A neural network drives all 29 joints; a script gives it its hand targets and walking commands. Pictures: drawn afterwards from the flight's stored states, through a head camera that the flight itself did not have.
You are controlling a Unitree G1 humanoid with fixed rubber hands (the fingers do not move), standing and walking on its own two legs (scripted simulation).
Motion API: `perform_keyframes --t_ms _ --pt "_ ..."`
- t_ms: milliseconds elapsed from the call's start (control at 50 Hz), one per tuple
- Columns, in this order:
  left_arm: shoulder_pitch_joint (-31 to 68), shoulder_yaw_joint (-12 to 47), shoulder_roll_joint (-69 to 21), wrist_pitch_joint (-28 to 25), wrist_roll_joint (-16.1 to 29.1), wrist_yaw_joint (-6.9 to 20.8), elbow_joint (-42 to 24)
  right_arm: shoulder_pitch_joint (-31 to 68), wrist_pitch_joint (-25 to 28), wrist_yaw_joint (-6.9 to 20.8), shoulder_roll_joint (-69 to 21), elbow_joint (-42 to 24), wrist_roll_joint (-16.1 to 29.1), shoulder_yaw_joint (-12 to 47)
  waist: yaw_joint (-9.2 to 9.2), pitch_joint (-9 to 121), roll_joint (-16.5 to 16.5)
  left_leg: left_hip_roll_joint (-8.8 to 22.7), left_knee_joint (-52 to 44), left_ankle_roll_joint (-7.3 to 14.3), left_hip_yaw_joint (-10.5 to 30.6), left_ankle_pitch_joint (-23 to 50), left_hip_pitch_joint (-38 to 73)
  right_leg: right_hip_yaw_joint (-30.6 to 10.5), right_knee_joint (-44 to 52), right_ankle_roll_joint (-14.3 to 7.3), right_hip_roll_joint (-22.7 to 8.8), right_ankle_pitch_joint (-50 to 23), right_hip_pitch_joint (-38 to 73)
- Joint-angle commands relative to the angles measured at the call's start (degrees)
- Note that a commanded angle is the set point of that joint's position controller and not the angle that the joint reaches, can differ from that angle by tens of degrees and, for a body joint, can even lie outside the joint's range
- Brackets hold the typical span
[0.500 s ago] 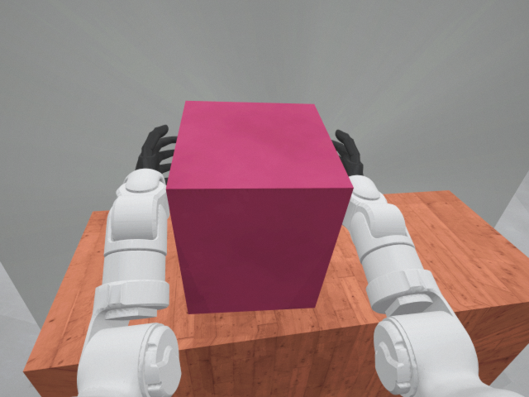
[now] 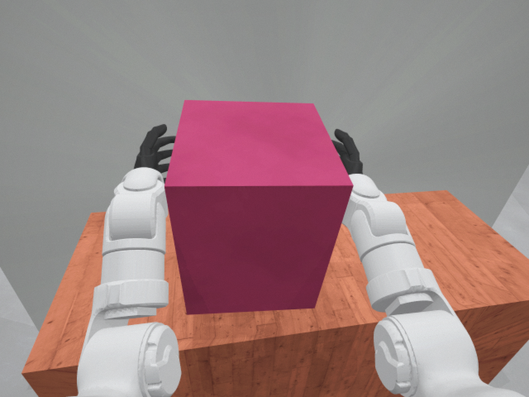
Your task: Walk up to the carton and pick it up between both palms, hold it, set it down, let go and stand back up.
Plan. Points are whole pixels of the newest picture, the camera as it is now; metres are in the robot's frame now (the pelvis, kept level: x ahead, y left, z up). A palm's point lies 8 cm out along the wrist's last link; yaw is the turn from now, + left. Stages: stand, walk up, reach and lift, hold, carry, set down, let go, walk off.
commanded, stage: hold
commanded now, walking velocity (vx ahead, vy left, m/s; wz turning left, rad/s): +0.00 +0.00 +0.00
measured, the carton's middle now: (251, 207) +0.37 +0.01 +0.19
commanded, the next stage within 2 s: none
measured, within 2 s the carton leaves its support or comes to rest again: neither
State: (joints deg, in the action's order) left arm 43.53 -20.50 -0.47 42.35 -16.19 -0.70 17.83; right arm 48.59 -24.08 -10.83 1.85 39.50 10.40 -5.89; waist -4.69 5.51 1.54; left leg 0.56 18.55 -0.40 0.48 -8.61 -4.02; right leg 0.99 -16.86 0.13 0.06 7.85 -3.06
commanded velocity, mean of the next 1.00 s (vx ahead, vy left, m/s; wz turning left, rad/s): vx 0.00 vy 0.00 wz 0.00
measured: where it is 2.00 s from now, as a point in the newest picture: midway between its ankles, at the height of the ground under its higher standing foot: outside the picture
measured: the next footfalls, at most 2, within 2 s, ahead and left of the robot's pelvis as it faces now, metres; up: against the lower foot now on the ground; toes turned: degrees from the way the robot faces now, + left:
none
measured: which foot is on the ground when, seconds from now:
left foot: down 0.00-1.00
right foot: down 0.00-1.00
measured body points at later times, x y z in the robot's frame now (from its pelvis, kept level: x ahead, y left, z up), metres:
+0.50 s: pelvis +0.00 +0.00 +0.00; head -0.08 +0.02 +0.44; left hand +0.38 +0.16 +0.24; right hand +0.38 -0.14 +0.24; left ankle +0.02 +0.12 -0.75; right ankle +0.02 -0.12 -0.75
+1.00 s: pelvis +0.00 +0.00 +0.00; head -0.08 +0.02 +0.44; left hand +0.38 +0.16 +0.24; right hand +0.38 -0.14 +0.24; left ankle +0.02 +0.12 -0.75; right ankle +0.02 -0.12 -0.75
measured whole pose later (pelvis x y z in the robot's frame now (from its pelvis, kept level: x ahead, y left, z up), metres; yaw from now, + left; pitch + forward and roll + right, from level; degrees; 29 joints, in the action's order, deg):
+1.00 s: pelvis +0.00 +0.00 +0.00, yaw +0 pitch -6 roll +0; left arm 43.4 -20.5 -0.5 44.4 -16.9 0.6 15.3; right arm 48.7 -26.5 -11.7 2.3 36.9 11.8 -5.1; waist -4.9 5.5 1.5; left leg 0.6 18.6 -0.4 0.5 -8.8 -3.7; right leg 1.0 -16.9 0.1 0.1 8.1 -2.7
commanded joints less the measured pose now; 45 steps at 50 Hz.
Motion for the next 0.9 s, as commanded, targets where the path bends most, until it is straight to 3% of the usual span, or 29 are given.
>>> perform_keyframes --t_ms 0,60,100,120,140,180,200,220,300,340,380,400,420,440,480,520,540,560,580,600,640,660,700,740,760,780,800,860,880 --pt "38.7 23.9 -29.3 -1.9 5.5 10.2 -4.2 43.8 0.8 6.2 -32.3 -15.5 8.0 19.7 0.72 12.6 -0.5 -2.8 -3.9 0.0 -1.6 0.6 1.4 1.3 3.5 1.5 3.6 -2.2 8.5" --pt "36.6 25.4 -28.7 -1.8 6.4 10.2 -7.4 43.3 0.9 5.4 -32.6 -19.5 9.2 22.6 0.32 15.9 0.5 -3.4 -2.1 0.0 -1.3 6.6 4.5 1.4 3.3 2.1 3.6 -7.5 10.1" --pt "39.6 26.6 -30.0 -1.7 7.0 9.9 -8.2 42.7 0.5 5.2 -32.3 -17.5 9.4 21.1 -0.27 15.8 -2.2 -3.3 -2.1 -1.5 -1.1 6.3 4.6 1.1 2.7 1.9 3.7 -7.1 8.7" --pt "39.3 28.7 -30.9 -2.0 8.0 9.9 -11.2 40.9 0.6 5.0 -31.9 -18.6 9.5 20.7 -1.62 17.7 -3.3 -2.9 -1.1 -2.0 -0.6 9.2 5.4 0.9 2.2 1.5 4.1 -10.3 8.7" --pt "39.5 28.5 -30.8 -1.8 7.8 9.8 -11.6 42.2 0.5 5.0 -32.7 -20.5 10.4 22.2 -0.67 18.4 -3.2 -3.3 -0.6 -1.6 -0.7 10.4 5.9 1.1 2.4 1.8 4.1 -10.5 9.6" --pt "38.1 28.9 -30.4 -1.7 8.4 9.8 -12.3 39.6 -0.2 4.6 -30.9 -18.9 10.4 21.9 -2.12 18.1 -2.9 -3.0 -0.1 -2.4 -1.0 12.6 7.3 1.3 2.2 1.8 4.5 -12.5 9.7" --pt "36.2 30.1 -32.1 -1.4 9.1 9.9 -12.4 41.4 0.2 4.3 -31.9 -23.8 11.3 23.8 -1.65 20.5 -2.5 -2.9 0.6 -2.3 -0.9 16.1 8.0 1.5 1.4 1.8 4.6 -16.5 11.6" --pt "33.2 28.7 -30.0 -0.8 7.7 10.2 -12.9 39.1 -0.5 3.8 -30.8 -22.1 11.4 23.6 -0.82 20.2 -2.6 -3.5 0.1 -2.4 -1.1 16.8 8.4 1.2 1.7 2.3 4.6 -17.4 13.4" --pt "32.9 23.0 -26.9 0.7 4.2 11.8 -4.8 39.1 -2.2 4.1 -29.5 -16.1 9.3 21.0 0.12 9.7 -0.5 -3.4 -3.3 -0.5 -1.4 4.1 4.1 0.6 4.5 2.0 3.3 -4.3 8.1" --pt "34.9 22.8 -27.1 0.5 3.8 12.3 -5.7 40.1 -1.9 4.5 -29.5 -16.1 9.3 20.9 0.77 11.6 -0.8 -3.2 -3.2 -0.5 -1.5 2.1 3.5 0.8 3.8 1.6 3.4 -1.7 8.0" --pt "39.9 26.6 -28.9 -0.3 7.0 11.7 -9.9 42.9 -1.2 5.0 -30.5 -18.6 8.9 19.5 -0.91 13.8 -2.9 -3.1 -3.2 -1.5 -1.5 2.8 2.6 1.2 3.0 1.5 3.9 -3.0 7.5" --pt "37.1 26.5 -29.1 -0.2 7.2 11.6 -8.5 42.1 -1.5 4.7 -30.7 -19.2 8.6 20.2 -1.24 13.6 -0.6 -2.9 -3.1 -1.0 -1.6 3.3 2.7 1.5 3.0 1.9 4.2 -4.5 8.4" --pt "37.3 26.2 -28.3 -0.3 6.6 11.7 -8.4 40.1 -1.3 4.4 -30.1 -17.4 7.9 18.9 -1.66 13.6 -1.6 -2.9 -3.0 -1.3 -1.8 3.8 3.8 1.3 3.1 1.7 3.7 -5.3 8.5" --pt "37.8 26.9 -29.6 -0.2 6.3 11.0 -7.7 41.7 -1.1 5.0 -29.4 -17.5 8.5 18.7 -0.94 14.1 -4.5 -2.9 -3.4 -1.8 -1.4 2.8 3.2 1.2 3.4 1.2 3.7 -2.3 7.4" --pt "40.2 25.6 -28.2 -1.2 6.1 11.3 -11.2 40.6 -1.2 5.1 -33.3 -17.0 9.3 20.7 -0.24 14.3 -1.6 -3.7 -2.5 -0.7 -1.8 5.2 3.3 1.3 2.7 1.9 3.9 -6.5 8.6" --pt "35.8 27.3 -29.8 -0.6 6.8 11.4 -9.8 39.8 -0.9 4.9 -30.9 -19.2 9.5 21.0 -1.33 15.7 -1.6 -3.0 -1.6 -1.6 -1.1 8.6 4.4 1.0 2.3 1.6 4.1 -9.3 10.0" --pt "38.1 27.8 -30.6 -0.9 7.2 11.1 -10.7 43.0 -0.6 4.8 -32.0 -21.2 10.1 21.8 -0.91 16.9 -3.1 -3.1 -2.1 -1.7 -1.4 8.3 5.3 1.2 2.8 1.6 4.2 -7.8 8.3" --pt "35.7 25.4 -29.4 -0.2 5.5 11.0 -6.5 40.2 -1.4 5.0 -29.6 -17.0 9.4 20.1 -0.49 13.3 -2.3 -2.6 -2.9 -1.4 -0.8 4.9 3.8 1.0 3.3 1.3 4.3 -4.1 7.9" --pt "36.2 27.1 -30.3 -0.5 6.8 11.0 -8.8 39.5 -1.2 5.1 -30.0 -17.4 9.5 20.4 -1.40 13.9 -2.5 -2.5 -2.5 -1.9 -1.0 6.4 3.8 1.2 2.7 1.4 4.4 -5.8 8.8" --pt "36.7 24.9 -28.0 -0.4 5.8 11.3 -7.2 41.5 -1.2 5.0 -30.8 -18.0 8.7 20.2 -0.81 13.9 -0.9 -3.2 -2.5 -0.5 -1.4 3.7 3.4 1.0 3.7 1.6 3.4 -4.5 8.5" --pt "37.0 26.2 -27.7 -0.6 6.7 11.5 -8.2 41.0 -1.2 4.7 -31.3 -17.9 8.6 20.1 -1.21 13.4 -2.1 -3.6 -2.6 -0.9 -1.9 3.9 3.0 1.0 3.2 1.9 3.4 -5.5 8.5" --pt "38.0 26.9 -29.3 -0.9 6.2 11.5 -11.2 41.4 -0.7 4.7 -32.0 -20.2 9.7 21.8 -0.56 15.9 -2.5 -3.5 -1.9 -1.4 -1.4 8.6 3.5 1.3 2.1 1.7 4.0 -9.7 10.4" --pt "37.6 28.0 -30.8 -0.6 6.8 11.0 -9.9 40.6 -1.1 4.8 -29.9 -18.7 9.5 19.7 -2.19 14.8 -3.7 -2.4 -2.6 -2.4 -1.0 7.0 4.3 1.6 2.8 1.3 4.7 -5.8 9.1" --pt "38.5 27.3 -29.7 -0.6 7.4 10.8 -8.0 42.4 -1.1 5.3 -30.8 -18.0 9.1 19.8 -0.63 13.3 -2.3 -2.6 -3.4 -1.6 -1.6 3.7 1.9 1.8 2.9 1.5 4.6 -3.2 8.6" --pt "38.0 26.2 -29.0 -0.3 5.9 11.1 -6.4 39.0 -1.8 5.2 -29.6 -13.2 8.0 17.7 -1.73 9.7 -3.7 -2.5 -3.6 -1.5 -1.5 0.4 1.5 1.0 3.6 0.8 3.7 -0.7 6.6" --pt "36.3 27.6 -30.3 -0.4 7.0 11.3 -9.3 40.7 -0.9 5.1 -30.8 -18.2 8.6 19.9 -1.27 14.8 -2.9 -2.8 -3.0 -1.5 -1.6 4.6 3.5 1.4 2.6 1.3 3.9 -5.8 9.3" --pt "36.7 25.6 -29.0 -0.3 6.4 11.4 -6.4 40.5 -1.6 5.2 -29.8 -15.7 7.8 18.6 -0.90 12.1 -2.6 -2.8 -4.3 -1.2 -2.0 1.9 2.5 1.2 3.6 1.3 4.0 -1.7 7.8" --pt "37.4 24.1 -27.4 -0.3 5.4 11.9 -7.7 41.1 -1.4 5.5 -31.7 -16.5 9.2 20.5 0.26 12.5 -1.6 -3.3 -3.2 -0.4 -1.7 2.8 1.3 0.7 3.2 1.1 3.6 -2.9 9.1" --pt "39.3 24.9 -28.3 -0.4 5.7 11.6 -9.1 41.6 -1.2 5.5 -30.2 -17.2 9.0 20.0 -0.32 13.4 -2.1 -3.1 -3.3 -1.5 -1.4 4.7 2.3 1.4 2.6 1.2 4.2 -4.4 9.1"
